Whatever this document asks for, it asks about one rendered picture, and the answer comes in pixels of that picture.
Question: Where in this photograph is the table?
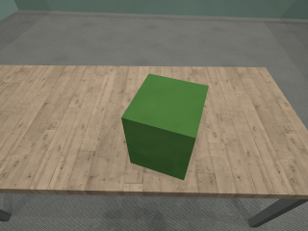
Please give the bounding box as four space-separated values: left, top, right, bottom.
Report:
0 64 308 228

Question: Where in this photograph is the carton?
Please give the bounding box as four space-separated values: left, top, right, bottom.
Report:
121 73 209 180

